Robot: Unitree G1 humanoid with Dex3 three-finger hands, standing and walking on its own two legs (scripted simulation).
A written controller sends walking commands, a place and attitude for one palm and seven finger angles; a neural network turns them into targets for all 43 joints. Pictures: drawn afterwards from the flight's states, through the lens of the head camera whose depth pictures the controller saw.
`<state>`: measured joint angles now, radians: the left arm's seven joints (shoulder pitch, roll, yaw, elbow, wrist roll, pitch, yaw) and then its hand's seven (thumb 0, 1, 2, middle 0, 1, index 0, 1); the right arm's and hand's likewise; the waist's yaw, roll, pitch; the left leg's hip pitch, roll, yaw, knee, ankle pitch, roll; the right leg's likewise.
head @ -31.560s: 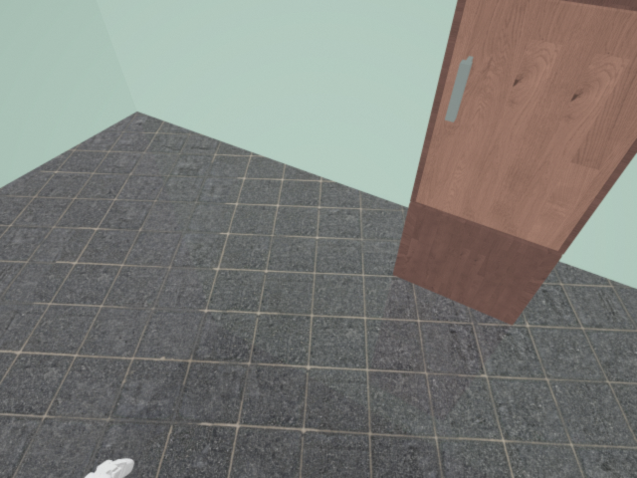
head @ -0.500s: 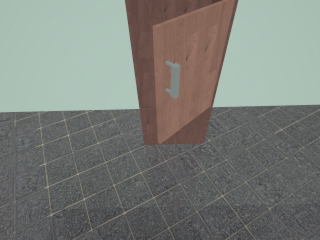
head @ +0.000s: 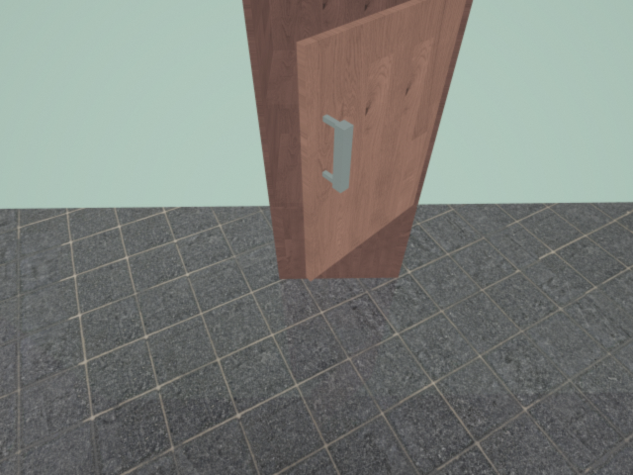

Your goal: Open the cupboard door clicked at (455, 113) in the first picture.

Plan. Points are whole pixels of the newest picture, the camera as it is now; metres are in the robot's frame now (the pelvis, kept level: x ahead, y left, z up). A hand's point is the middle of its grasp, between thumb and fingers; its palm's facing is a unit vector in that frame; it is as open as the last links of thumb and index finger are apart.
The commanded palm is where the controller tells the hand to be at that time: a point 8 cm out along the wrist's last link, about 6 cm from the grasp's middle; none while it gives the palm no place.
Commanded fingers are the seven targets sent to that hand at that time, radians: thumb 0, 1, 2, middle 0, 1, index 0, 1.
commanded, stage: look to check the result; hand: left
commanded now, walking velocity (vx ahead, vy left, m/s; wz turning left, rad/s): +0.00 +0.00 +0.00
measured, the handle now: (334, 153) +0.64 +0.00 +0.05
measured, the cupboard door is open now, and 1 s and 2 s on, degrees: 42 42 42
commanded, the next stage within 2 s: walk to a spot facing it in 0.36 s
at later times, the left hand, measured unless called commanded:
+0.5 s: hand out of the picture +0.00 +0.15 -0.17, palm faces +0.06 -0.98 -0.18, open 7.3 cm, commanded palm none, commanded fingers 0.00 0.90 0.90 -0.20 -0.30 -0.20 -0.30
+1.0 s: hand out of the picture +0.10 +0.17 -0.17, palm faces -0.14 -0.94 -0.31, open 7.3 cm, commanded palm none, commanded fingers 0.00 0.90 0.90 -0.20 -0.30 -0.20 -0.30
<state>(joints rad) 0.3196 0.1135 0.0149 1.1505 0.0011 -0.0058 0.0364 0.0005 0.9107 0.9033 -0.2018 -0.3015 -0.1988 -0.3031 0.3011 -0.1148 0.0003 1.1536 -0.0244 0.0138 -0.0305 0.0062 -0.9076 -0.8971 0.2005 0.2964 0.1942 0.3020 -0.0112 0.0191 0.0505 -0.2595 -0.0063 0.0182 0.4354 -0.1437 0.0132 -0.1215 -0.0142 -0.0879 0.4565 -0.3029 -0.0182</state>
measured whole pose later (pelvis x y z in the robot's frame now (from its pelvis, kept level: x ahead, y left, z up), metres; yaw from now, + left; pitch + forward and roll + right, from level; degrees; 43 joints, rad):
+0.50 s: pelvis +0.02 -0.01 +0.00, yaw +0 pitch -2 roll +0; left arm 0.30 0.12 0.01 1.15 0.00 -0.01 0.04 0.00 0.91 0.90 -0.20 -0.30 -0.20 -0.30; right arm 0.25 -0.14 0.01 1.16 -0.02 0.01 -0.04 0.01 -0.91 -0.90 0.20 0.30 0.19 0.30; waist 0.00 0.01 0.06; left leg -0.22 0.00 0.01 0.42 -0.17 0.00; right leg -0.07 -0.01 -0.09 0.42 -0.31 -0.03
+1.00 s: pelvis +0.00 -0.04 -0.02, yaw -13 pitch +1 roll +2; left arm 0.20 0.21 0.09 0.97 0.02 0.04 -0.01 0.00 0.91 0.90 -0.20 -0.30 -0.20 -0.30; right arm 0.19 -0.21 -0.05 1.00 -0.04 0.03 -0.04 0.01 -0.90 -0.90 0.20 0.30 0.20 0.30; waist 0.02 0.04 0.11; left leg -0.32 0.12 0.21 0.59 -0.26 -0.04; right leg -0.30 -0.02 -0.04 0.67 -0.38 -0.02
